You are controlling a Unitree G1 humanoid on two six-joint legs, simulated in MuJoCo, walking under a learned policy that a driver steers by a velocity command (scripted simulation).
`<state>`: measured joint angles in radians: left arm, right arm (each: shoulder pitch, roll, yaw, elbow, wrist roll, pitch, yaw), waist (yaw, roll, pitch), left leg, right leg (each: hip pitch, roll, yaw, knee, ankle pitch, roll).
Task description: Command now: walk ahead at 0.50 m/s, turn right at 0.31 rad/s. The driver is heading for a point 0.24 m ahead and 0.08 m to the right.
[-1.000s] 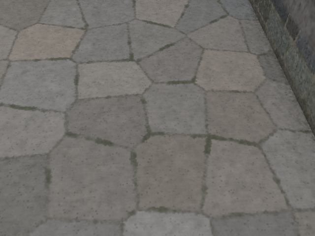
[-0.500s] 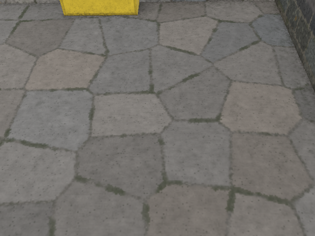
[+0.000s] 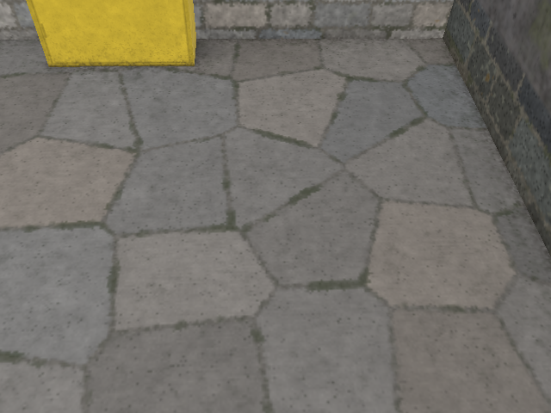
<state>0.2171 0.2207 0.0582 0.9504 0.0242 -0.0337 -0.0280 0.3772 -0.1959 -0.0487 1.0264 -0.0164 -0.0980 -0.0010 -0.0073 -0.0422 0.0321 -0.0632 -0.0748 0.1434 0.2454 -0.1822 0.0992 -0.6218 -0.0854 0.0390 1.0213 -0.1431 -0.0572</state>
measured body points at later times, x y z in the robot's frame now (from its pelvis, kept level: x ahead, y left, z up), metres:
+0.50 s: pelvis +0.17 -0.03 -0.01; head +0.19 -0.05 +0.44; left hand +0.23 +0.19 -0.15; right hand +0.18 -0.26 -0.17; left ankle +0.18 +0.12 -0.72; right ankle +0.23 -0.10 -0.75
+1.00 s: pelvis +0.20 +0.00 +0.00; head +0.20 +0.00 +0.45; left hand +0.21 +0.22 -0.16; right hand +0.17 -0.21 -0.16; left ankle +0.19 +0.11 -0.75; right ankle +0.23 -0.10 -0.75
